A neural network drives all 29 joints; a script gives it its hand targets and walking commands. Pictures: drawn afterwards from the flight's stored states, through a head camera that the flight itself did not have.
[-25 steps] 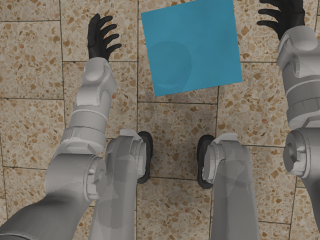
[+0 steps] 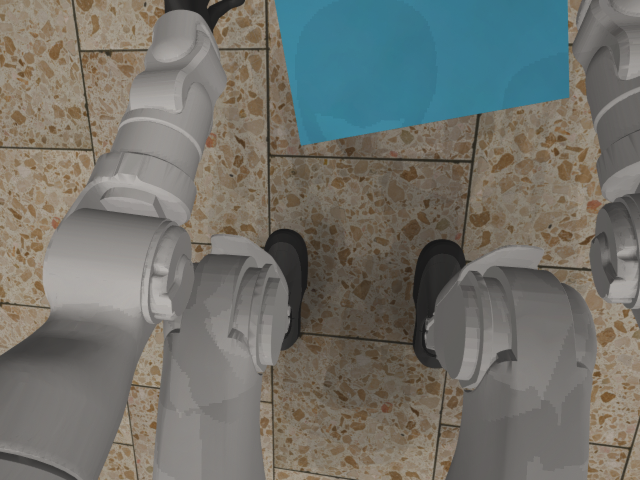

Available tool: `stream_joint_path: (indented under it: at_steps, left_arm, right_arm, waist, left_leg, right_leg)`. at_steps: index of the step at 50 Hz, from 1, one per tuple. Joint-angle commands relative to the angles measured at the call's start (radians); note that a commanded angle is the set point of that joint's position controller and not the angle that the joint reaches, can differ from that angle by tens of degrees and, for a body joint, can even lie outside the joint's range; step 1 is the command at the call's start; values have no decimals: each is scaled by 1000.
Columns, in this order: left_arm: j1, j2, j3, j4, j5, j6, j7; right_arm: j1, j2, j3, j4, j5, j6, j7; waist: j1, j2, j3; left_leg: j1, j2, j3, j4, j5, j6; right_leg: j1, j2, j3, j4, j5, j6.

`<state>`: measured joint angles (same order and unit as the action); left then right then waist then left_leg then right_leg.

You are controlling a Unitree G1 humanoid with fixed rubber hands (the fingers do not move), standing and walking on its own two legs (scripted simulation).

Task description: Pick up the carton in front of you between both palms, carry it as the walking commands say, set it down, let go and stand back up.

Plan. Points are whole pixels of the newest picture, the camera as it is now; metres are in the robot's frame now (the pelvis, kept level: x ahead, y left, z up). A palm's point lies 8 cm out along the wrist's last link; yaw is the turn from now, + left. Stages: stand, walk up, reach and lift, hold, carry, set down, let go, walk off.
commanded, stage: reach and lift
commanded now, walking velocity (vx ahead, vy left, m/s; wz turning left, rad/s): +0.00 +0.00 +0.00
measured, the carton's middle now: (403, 27) +0.52 -0.06 -0.24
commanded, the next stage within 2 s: none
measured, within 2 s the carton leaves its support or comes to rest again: leaves its support in 0.60 s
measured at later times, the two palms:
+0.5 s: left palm (229, 6) +0.53 +0.10 -0.16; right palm out of the picture +0.55 -0.21 -0.17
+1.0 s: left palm out of the picture +0.51 +0.09 -0.02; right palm out of the picture +0.50 -0.21 -0.03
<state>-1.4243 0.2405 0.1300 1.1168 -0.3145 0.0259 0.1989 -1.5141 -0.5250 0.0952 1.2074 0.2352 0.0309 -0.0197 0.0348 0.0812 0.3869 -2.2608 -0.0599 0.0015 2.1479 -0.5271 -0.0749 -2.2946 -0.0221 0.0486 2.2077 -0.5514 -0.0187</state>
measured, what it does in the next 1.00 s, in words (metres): stands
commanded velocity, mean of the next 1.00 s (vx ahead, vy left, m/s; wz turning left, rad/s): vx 0.00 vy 0.00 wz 0.00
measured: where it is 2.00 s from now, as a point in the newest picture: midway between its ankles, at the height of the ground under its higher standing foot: (355, 315)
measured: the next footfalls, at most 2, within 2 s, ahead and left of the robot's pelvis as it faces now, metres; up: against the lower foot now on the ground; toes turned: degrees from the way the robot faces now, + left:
none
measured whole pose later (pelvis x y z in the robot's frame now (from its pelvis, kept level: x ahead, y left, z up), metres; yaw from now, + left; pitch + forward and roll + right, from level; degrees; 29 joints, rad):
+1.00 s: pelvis +0.00 +0.01 +0.05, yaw -5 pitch +39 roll +2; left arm -1.07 -0.06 0.53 0.70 0.07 0.25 0.18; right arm -1.21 -0.21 -0.20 0.91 -0.07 0.34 -0.01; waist 0.01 0.07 -0.02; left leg -2.16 -0.07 -0.04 2.02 -0.55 -0.07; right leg -2.20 0.04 0.05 2.03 -0.52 0.02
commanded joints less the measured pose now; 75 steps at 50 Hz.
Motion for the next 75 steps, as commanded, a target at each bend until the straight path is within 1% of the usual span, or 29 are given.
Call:
stream_joint_path:
  at_steps: [1, 5, 9, 15, 17, 19, 20, 22, 23, 24, 26, 28, 32, 36, 38, 39, 40, 42, 43, 45, 49, 51, 54, 56, 58, 61, 68, 72, 75]
  left_arm:
    - [-93, 22, 8, -99, -3, -28, 9]
    - [-57, 17, 45, -61, 42, -29, 6]
    - [-71, 16, 68, -73, 81, -40, 1]
    - [-154, -91, 4, -92, 58, -44, -6]
    - [-186, -158, 2, -76, 75, -46, -9]
    - [-181, -179, 52, -48, 130, -46, -4]
    - [-237, -290, 30, -66, 149, -42, -24]
    - [-360, -565, -1, -67, 176, -23, -90]
    - [-401, -653, 9, -78, 202, -6, -123]
    - [-439, -734, 13, -99, 220, 12, -155]
    - [-462, -826, 26, -122, 244, 41, -203]
    - [-477, -891, 29, -158, 247, 63, -233]
    - [-468, -1023, -22, -233, 208, 91, -262]
    - [-468, -1156, -118, -332, 137, 133, -279]
    - [-479, -1196, -167, -400, 122, 159, -285]
    - [-460, -1204, -184, -417, 127, 168, -278]
    - [-485, -1217, -221, -476, 123, 178, -283]
    - [-501, -1218, -254, -557, 140, 197, -285]
    - [-497, -1215, -262, -581, 154, 207, -284]
    - [-460, -1214, -245, -556, 197, 229, -280]
    - [-359, -1216, -98, -416, 335, 272, -278]
    - [-333, -1222, -40, -381, 387, 285, -282]
    - [-334, -1261, -30, -366, 409, 294, -292]
    - [-321, -1292, -39, -363, 412, 298, -297]
    - [-303, -1319, -53, -364, 414, 302, -303]
    - [-261, -1364, -95, -383, 403, 309, -310]
    - [-153, -1419, -239, -468, 341, 325, -328]
    - [-76, -1428, -290, -488, 321, 334, -335]
    - [-15, -1430, -305, -485, 317, 336, -343]
  right_arm:
    - [-303, -87, -6, -135, 3, -17, -14]
    - [-222, -43, -25, -62, -19, -9, -10]
    - [-211, -25, -42, -33, -31, -17, -6]
    - [-289, 72, 16, -36, -5, -29, -3]
    - [-323, 162, 50, -28, 8, -28, 7]
    - [-334, 207, 48, -19, 0, -23, 15]
    - [-376, 345, 79, -40, -2, -16, 38]
    - [-486, 621, 118, -63, -16, 1, 104]
    - [-507, 718, 111, -68, -41, 13, 135]
    - [-510, 806, 100, -79, -63, 28, 162]
    - [-487, 915, 73, -100, -86, 52, 199]
    - [-482, 994, 61, -143, -93, 70, 222]
    - [-475, 1111, 76, -261, -69, 90, 242]
    - [-490, 1192, 138, -445, -51, 113, 223]
    - [-478, 1231, 154, -534, -58, 134, 206]
    - [-464, 1231, 162, -555, -76, 142, 184]
    - [-440, 1273, 167, -598, -83, 159, 178]
    - [-398, 1315, 165, -630, -102, 191, 173]
    - [-378, 1337, 166, -630, -110, 207, 175]
    - [-335, 1377, 147, -590, -135, 237, 187]
    - [-261, 1423, 28, -424, -217, 277, 228]
    - [-240, 1418, -38, -371, -262, 286, 245]
    - [-204, 1403, -127, -322, -322, 287, 256]
    - [-187, 1406, -155, -320, -346, 285, 260]
    - [-172, 1413, -160, -332, -357, 285, 267]
    - [-151, 1434, -129, -385, -351, 287, 274]
    - [-88, 1515, 31, -543, -281, 308, 276]
    - [-32, 1556, 95, -586, -251, 320, 268]
    - [20, 1581, 117, -597, -247, 324, 258]
  waist:
    - [-17, -241, -1386]
    - [-9, -214, -1227]
    - [-4, -183, -1151]
    - [-20, -167, -1146]
    - [0, -167, -1138]
    - [31, -171, -1116]
    - [38, -175, -1114]
    - [30, -184, -1101]
    - [32, -187, -1087]
    - [22, -192, -1082]
    - [18, -193, -1078]
    - [11, -192, -1109]
    - [1, -171, -1285]
    - [-33, -210, -1590]
    - [-54, -235, -1724]
    - [-60, -237, -1754]
    - [-87, -239, -1784]
    - [-87, -224, -1803]
    - [-77, -213, -1786]
    - [-50, -207, -1680]
    - [9, -192, -1393]
    - [13, -180, -1346]
    - [-26, -137, -1355]
    - [-41, -107, -1385]
    - [-51, -85, -1422]
    - [-61, -68, -1485]
    - [-57, -93, -1603]
    - [-44, -117, -1587]
    - [-39, -130, -1545]
  left_leg:
    - [506, -12, 104, -109, 308, 4]
    - [421, -13, 98, -128, 265, 2]
    - [426, -13, 85, -134, 258, 2]
    - [494, -31, 69, -144, 254, 8]
    - [517, -41, 69, -150, 247, 13]
    - [530, -47, 75, -151, 239, 15]
    - [526, -57, 75, -148, 236, 21]
    - [502, -72, 76, -134, 232, 30]
    - [497, -79, 79, -123, 221, 30]
    - [484, -86, 82, -114, 209, 30]
    - [461, -95, 90, -104, 197, 35]
    - [469, -100, 93, -98, 210, 41]
    - [516, -105, 117, -79, 298, 39]
    - [508, -111, 137, -82, 371, 28]
    - [481, -116, 145, -98, 380, 21]
    - [461, -120, 152, -108, 371, 14]
    - [461, -124, 148, -123, 354, 16]
    - [483, -132, 148, -163, 308, 19]
    - [503, -135, 145, -184, 278, 23]
    - [507, -138, 136, -238, 190, 34]
    - [500, -137, 113, -341, 40, 55]
    - [511, -137, 107, -382, 26, 57]
    - [553, -140, 97, -446, 29, 47]
    - [610, -141, 92, -482, 39, 39]
    - [653, -140, 88, -513, 55, 33]
    - [724, -139, 80, -552, 97, 26]
    - [854, -137, 64, -634, 186, 25]
    - [903, -137, 55, -690, 195, 30]
    - [932, -138, 49, -734, 193, 34]
  right_leg:
    - [880, 3, 3, -186, 410, 31]
    - [758, 8, 10, -203, 354, 32]
    - [646, 9, 16, -216, 307, 27]
    - [597, 17, 8, -233, 255, 10]
    - [586, 24, 6, -240, 230, 9]
    - [566, 29, 5, -245, 205, 17]
    - [572, 41, 2, -246, 199, 17]
    - [559, 60, -1, -236, 208, 12]
    - [548, 68, -5, -231, 201, 11]
    - [541, 76, -10, -231, 200, 10]
    - [530, 87, -21, -223, 207, 10]
    - [518, 99, -37, -217, 227, 8]
    - [623, 111, -59, -199, 343, 5]
    - [898, 116, -75, -202, 502, 16]
    - [1029, 121, -82, -216, 565, 22]
    - [1068, 122, -85, -223, 567, 31]
    - [1104, 131, -92, -239, 568, 32]
    - [1090, 141, -102, -272, 512, 37]
    - [1053, 147, -105, -290, 463, 36]
    - [953, 154, -107, -336, 336, 36]
    - [722, 161, -102, -439, 79, 30]
    - [691, 163, -99, -476, 43, 27]
    - [710, 168, -107, -520, 61, 16]
    - [719, 170, -115, -548, 84, 10]
    - [744, 171, -119, -576, 106, 6]
    - [801, 172, -124, -609, 157, 4]
    - [994, 178, -114, -684, 262, 20]
    - [1092, 182, -101, -740, 279, 31]
    - [1157, 182, -89, -789, 283, 37]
